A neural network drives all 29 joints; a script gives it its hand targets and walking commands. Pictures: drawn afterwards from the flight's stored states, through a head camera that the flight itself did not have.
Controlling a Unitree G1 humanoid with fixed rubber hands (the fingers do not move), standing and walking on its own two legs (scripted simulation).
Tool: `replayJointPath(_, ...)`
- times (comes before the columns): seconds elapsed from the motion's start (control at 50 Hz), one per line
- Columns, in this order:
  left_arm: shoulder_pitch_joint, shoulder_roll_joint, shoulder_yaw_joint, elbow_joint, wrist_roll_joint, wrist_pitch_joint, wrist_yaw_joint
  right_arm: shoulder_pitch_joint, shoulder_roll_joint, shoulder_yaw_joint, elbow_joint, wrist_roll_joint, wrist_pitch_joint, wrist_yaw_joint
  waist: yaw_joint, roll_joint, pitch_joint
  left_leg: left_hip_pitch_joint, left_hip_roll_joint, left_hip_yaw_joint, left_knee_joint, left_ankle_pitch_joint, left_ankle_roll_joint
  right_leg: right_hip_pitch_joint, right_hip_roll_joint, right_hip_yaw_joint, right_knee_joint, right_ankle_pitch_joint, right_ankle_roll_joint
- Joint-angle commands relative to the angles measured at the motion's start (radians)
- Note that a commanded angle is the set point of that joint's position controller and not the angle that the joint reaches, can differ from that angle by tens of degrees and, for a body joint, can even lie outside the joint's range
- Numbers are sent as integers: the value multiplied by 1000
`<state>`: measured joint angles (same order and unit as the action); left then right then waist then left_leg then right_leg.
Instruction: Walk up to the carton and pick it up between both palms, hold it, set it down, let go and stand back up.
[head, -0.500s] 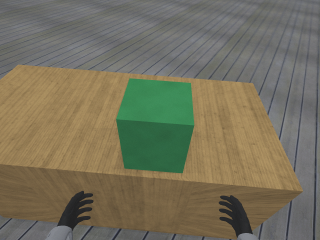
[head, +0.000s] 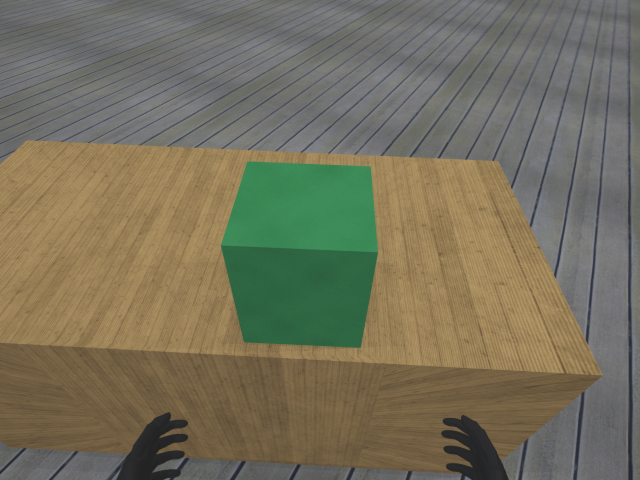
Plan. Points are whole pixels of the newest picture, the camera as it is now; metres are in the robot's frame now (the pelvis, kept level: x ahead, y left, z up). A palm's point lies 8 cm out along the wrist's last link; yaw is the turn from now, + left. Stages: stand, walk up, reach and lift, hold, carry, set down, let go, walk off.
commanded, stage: set down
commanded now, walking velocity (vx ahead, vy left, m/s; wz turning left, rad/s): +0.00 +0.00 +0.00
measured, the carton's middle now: (305, 257) +0.49 +0.03 -0.02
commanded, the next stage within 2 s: let go in 0.04 s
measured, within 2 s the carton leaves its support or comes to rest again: neither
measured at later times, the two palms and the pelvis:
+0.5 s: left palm out of the picture +0.15 +0.23 -0.07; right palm out of the picture +0.13 -0.22 -0.08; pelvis -0.01 +0.00 +0.00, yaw -1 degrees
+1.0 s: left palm out of the picture +0.09 +0.24 -0.12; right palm out of the picture -0.01 -0.26 -0.14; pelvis -0.01 +0.01 -0.01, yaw -7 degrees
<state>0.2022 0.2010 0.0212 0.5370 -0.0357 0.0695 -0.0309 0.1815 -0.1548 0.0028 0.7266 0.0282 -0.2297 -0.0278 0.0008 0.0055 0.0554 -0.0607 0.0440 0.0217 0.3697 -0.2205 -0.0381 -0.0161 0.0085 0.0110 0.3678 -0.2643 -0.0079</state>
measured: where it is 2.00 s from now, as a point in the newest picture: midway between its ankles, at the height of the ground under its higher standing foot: outside the picture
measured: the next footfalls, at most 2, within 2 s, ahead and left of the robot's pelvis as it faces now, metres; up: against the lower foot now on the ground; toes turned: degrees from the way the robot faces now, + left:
none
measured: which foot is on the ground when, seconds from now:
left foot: down 0.00-1.00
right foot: down 0.00-1.00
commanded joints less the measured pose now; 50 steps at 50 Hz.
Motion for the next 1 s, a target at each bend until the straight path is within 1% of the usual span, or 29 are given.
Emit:
replayJointPath(0.0, -86, 108, 35, -161, 10, -4, 17, -110, -112, -53, -175, -27, -24, 12, 24, -38, -56, 98, -50, 51, -18, 272, -2, -139, 20, -35, -85, 250, 13)
replayJointPath(0.08, -118, 118, 26, -189, 14, 2, 37, -109, -100, -70, -185, -51, -6, 30, 19, -6, -58, 93, -43, 64, -19, 201, -1, -179, 14, -35, -80, 164, 7)
replayJointPath(0.12, -119, 123, 20, -215, 14, 2, 49, -101, -100, -78, -196, -48, -3, 39, 21, 3, -80, 90, -39, 66, -10, 200, 0, -180, 15, -35, -71, 159, 3)
replayJointPath(0.22, -92, 115, 22, -218, 30, 20, 64, -65, -109, -86, -151, -53, 4, 48, 10, 42, -133, 106, -38, 62, 5, 232, -7, -177, 8, -31, -59, 209, -2)
replayJointPath(0.3, -63, 111, 21, -210, 41, 32, 63, -57, -118, -87, -126, -54, -4, 48, 5, 40, -133, 104, -37, 58, 14, 263, -11, -167, 13, -35, -54, 248, -3)
replayJointPath(0.38, -59, 90, 12, -175, 32, 46, 48, -59, -128, -85, -108, -62, -5, 47, -2, 12, -87, 91, -39, 55, 11, 245, -9, -178, 14, -36, -55, 255, -1)
replayJointPath(0.4, -66, 91, 16, -172, 32, 51, 45, -62, -132, -85, -110, -59, -4, 46, 1, 12, -73, 88, -41, 57, 8, 245, -9, -178, 14, -39, -59, 261, -1)
replayJointPath(0.44, -73, 91, 14, -168, 32, 50, 43, -71, -146, -89, -124, -67, -6, 45, -5, 0, -75, 92, -42, 55, 6, 234, -8, -172, 16, -39, -55, 266, 4)
replayJointPath(0.52, -89, 98, 18, -162, 26, 44, 41, -75, -140, -90, -148, -73, -3, 47, 4, -30, -68, 71, -43, 59, -1, 194, 1, -172, 15, -35, -53, 236, 6)
replayJointPath(0.54, 96, 169, 48, -60, 107, -36, 37, 25, -243, -130, -23, -62, 143, 29, 40, 103, -101, 18, 106, -1, 65, 257, 18, -251, -66, 44, 42, 266, 16)
replayJointPath(0.56, 133, 178, 54, -21, 92, -64, 35, 25, -253, -139, -36, -73, 208, 27, 23, 69, -46, -35, 115, 2, 57, 61, 33, -290, -59, 60, 28, 153, 25)
replayJointPath(0.58, 119, 185, 57, -16, 92, -78, 32, 19, -224, -128, -56, -73, 238, 30, 16, 6, -12, -58, 101, 16, 57, -40, 32, -311, -58, 70, 23, 159, 27)
replayJointPath(0.6, 68, 175, 54, -21, 90, -88, 29, 36, -216, -123, -60, -64, 248, 34, -10, -28, -38, -56, 92, 12, 71, 5, 34, -276, -65, 79, 49, 279, 14)
replayJointPath(0.62, 32, 154, 50, -30, 85, -98, 25, 57, -213, -119, -53, -60, 248, 38, -22, -34, -104, -71, 78, 18, 79, 34, 33, -219, -66, 79, 87, 369, 8)
replayJointPath(0.64, 31, 134, 44, -29, 81, -103, 23, 69, -210, -119, -37, -58, 250, 40, -21, -37, -158, -54, 63, 34, 89, 28, 29, -220, -64, 92, 102, 402, 0)
replayJointPath(0.66, 31, 119, 41, -30, 77, -105, 24, 55, -210, -118, -26, -56, 254, 41, -22, -58, -133, -84, 60, 33, 93, -24, 30, -261, -56, 97, 102, 368, -4)
replayJointPath(0.68, 59, 121, 39, -23, 74, -106, 25, 36, -206, -119, -23, -61, 258, 43, -8, -62, -104, -66, 68, 32, 107, -60, 34, -322, -54, 113, 84, 328, -4)
replayJointPath(0.7, 84, 121, 40, -5, 73, -108, 26, 21, -215, -122, -16, -59, 260, 44, -4, -66, -112, -33, 62, 37, 123, -68, 36, -348, -58, 134, 69, 319, -12)
replayJointPath(0.72, 78, 150, 46, -3, 74, -107, 31, 21, -215, -123, -15, -57, 259, 48, -13, -57, -131, -39, 57, 41, 140, -65, 35, -349, -56, 139, 74, 340, -16)
replayJointPath(0.74, 69, 151, 49, -4, 73, -111, 32, 31, -208, -122, -3, -59, 258, 45, -18, -80, -102, -71, 57, 36, 142, -57, 35, -346, -64, 153, 74, 341, -19)
replayJointPath(0.76, 69, 154, 49, 1, 74, -114, 35, 43, -198, -120, 4, -60, 257, 45, -22, -66, -116, -77, 54, 35, 139, -58, 39, -338, -69, 160, 80, 331, -30)
replayJointPath(0.78, 74, 171, 54, 3, 71, -113, 35, 65, -202, -117, 18, -57, 258, 43, -25, -82, -96, -90, 56, 33, 129, -58, 40, -356, -61, 158, 77, 305, -28)
replayJointPath(0.8, 88, 142, 48, 16, 68, -110, 37, 71, -199, -119, 30, -56, 259, 42, -24, -82, -71, -96, 64, 29, 119, -74, 44, -375, -54, 160, 78, 283, -25)
replayJointPath(0.84, 135, 139, 46, 35, 68, -108, 39, 72, -216, -120, 50, -56, 259, 38, -13, -63, -84, -71, 76, 26, 112, -33, 53, -390, -43, 157, 87, 290, -23)
replayJointPath(0.86, 143, 135, 44, 41, 69, -105, 42, 73, -225, -122, 52, -56, 257, 37, -12, -26, -91, -77, 74, 32, 108, -44, 56, -381, -39, 156, 95, 281, -20)
replayJointPath(0.88, 158, 141, 45, 53, 69, -104, 43, 85, -214, -119, 56, -55, 257, 35, -8, -31, -91, -88, 83, 19, 88, -51, 58, -376, -41, 156, 101, 257, -20)
replayJointPath(0.9, 152, 137, 46, 53, 70, -104, 44, 101, -213, -115, 69, -55, 254, 34, -12, -7, -80, -107, 86, 19, 76, -59, 63, -353, -36, 148, 113, 241, -18)
replayJointPath(0.94, 164, 144, 49, 61, 70, -103, 45, 115, -211, -114, 91, -52, 254, 31, -13, -1, -100, -108, 80, 30, 68, -75, 63, -344, -33, 153, 119, 257, -16)
replayJointPath(0.98, 187, 136, 46, 73, 69, -102, 48, 113, -210, -108, 97, -51, 254, 26, -5, 43, -72, -115, 83, 29, 47, -101, 69, -365, -29, 158, 114, 220, -15)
